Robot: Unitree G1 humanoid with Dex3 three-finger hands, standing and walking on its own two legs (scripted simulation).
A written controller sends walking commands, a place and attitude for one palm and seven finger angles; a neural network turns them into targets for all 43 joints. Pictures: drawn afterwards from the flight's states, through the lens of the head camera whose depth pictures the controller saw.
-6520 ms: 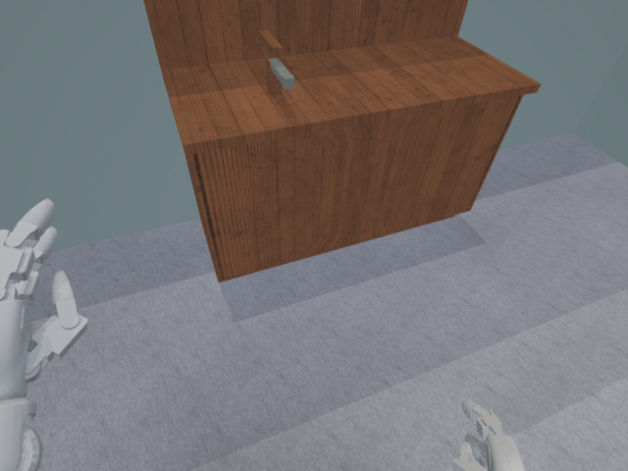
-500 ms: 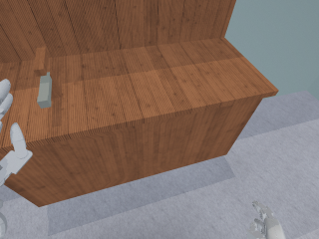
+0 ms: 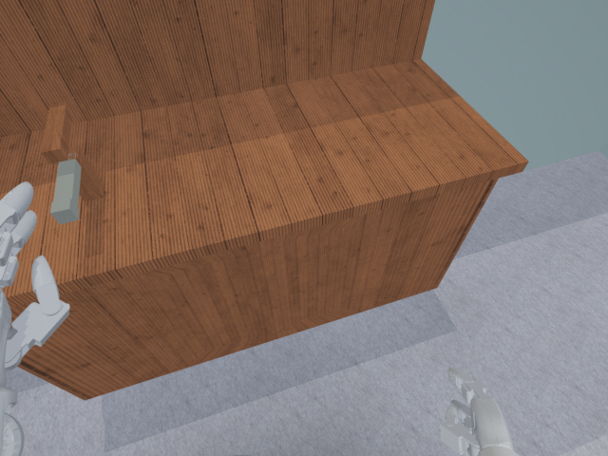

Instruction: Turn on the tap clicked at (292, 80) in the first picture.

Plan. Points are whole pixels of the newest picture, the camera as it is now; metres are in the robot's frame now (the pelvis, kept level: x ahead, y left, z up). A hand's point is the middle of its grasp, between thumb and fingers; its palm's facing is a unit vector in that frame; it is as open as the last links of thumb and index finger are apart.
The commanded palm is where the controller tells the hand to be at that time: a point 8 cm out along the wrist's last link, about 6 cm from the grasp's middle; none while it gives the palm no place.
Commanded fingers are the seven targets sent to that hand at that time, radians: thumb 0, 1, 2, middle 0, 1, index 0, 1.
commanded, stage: come to a stop and stand still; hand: left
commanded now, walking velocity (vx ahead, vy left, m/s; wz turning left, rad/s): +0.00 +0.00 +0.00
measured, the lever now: (65, 211) +0.45 +0.40 +0.03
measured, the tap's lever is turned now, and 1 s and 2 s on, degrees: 0 0 0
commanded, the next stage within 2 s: look again from close up in 1.42 s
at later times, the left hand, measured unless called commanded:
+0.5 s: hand out of the picture +0.17 +0.30 +0.16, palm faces +0.41 -0.84 -0.35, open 7.4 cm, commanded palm +0.10 +0.32 +0.18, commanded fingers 0.00 0.90 0.90 -0.20 -0.30 -0.20 -0.30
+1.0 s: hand out of the picture +0.20 +0.29 +0.17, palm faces +0.45 -0.83 -0.34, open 7.4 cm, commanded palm +0.14 +0.32 +0.18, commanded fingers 0.00 0.90 0.90 -0.20 -0.30 -0.20 -0.30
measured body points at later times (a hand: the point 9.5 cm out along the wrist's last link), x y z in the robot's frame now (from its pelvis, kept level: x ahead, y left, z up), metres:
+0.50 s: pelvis -0.06 +0.05 -0.01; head -0.06 +0.06 +0.44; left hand +0.14 +0.34 +0.18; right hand +0.08 -0.16 -0.09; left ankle -0.02 +0.12 -0.74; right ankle +0.04 -0.08 -0.73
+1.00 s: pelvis -0.01 +0.04 +0.01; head -0.01 +0.05 +0.46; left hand +0.17 +0.34 +0.19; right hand +0.16 -0.17 -0.06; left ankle -0.02 +0.12 -0.74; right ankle +0.04 -0.07 -0.74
